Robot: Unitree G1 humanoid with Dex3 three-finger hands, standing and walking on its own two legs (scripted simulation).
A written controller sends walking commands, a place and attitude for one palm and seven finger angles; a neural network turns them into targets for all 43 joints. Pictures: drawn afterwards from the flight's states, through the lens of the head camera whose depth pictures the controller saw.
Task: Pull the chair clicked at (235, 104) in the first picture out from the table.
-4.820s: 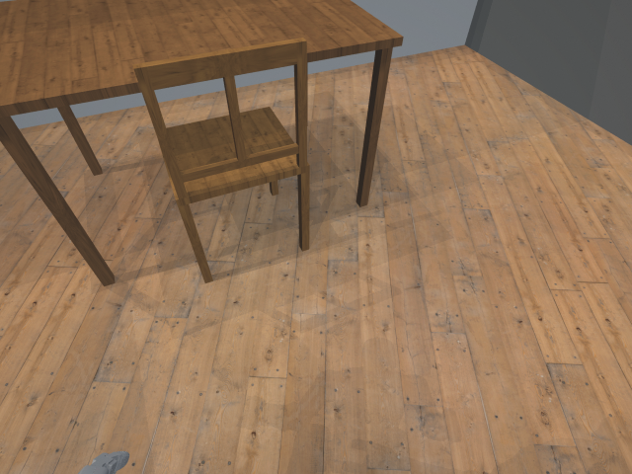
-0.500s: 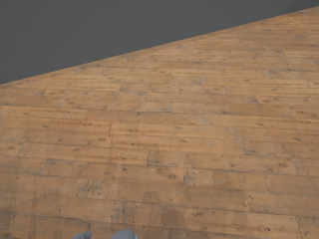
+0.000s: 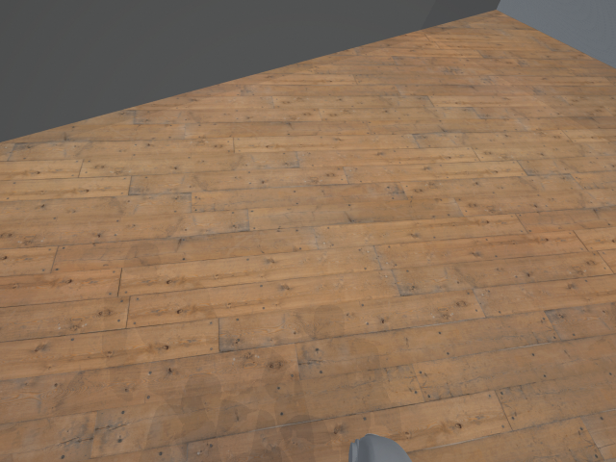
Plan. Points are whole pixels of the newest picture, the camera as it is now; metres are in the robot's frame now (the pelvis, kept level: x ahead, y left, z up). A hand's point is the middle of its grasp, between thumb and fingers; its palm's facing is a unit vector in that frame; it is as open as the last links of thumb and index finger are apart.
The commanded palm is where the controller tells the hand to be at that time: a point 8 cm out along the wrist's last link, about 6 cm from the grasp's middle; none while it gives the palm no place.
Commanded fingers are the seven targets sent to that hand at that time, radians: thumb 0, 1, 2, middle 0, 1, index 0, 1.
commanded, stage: walk to a spot facing it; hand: left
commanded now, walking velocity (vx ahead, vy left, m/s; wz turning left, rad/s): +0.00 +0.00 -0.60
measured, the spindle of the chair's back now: out of the picture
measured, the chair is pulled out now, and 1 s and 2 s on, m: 0.00 0.00 0.00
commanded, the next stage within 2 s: turn to face it in 0.04 s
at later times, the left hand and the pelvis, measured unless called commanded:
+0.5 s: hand (242, 387) +0.24 +0.11 -0.16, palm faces -0.08 -0.99 -0.15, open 7.4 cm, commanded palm none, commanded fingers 0.00 0.90 0.90 -0.20 -0.30 -0.20 -0.30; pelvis +0.09 -0.03 -0.01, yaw -1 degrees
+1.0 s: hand out of the picture +0.12 +0.26 -0.18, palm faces +0.31 -0.92 -0.26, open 7.4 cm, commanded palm none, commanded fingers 0.00 0.90 0.90 -0.20 -0.30 -0.20 -0.30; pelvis +0.11 +0.02 +0.00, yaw +15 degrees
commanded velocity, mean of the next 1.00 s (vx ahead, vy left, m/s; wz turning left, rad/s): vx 0.00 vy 0.00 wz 0.47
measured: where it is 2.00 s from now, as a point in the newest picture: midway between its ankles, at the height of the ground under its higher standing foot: outside the picture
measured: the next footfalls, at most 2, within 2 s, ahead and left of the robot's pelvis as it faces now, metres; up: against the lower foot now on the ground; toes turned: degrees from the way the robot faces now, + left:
right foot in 0.22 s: +0.14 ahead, -0.14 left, +0.00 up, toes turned -14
left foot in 0.64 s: +0.16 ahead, +0.10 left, +0.00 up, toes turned +14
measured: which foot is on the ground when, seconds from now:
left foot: down 0.00-0.24, up 0.26-0.62, down 0.64-1.00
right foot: up 0.00-0.20, down 0.22-0.64, up 0.66-1.00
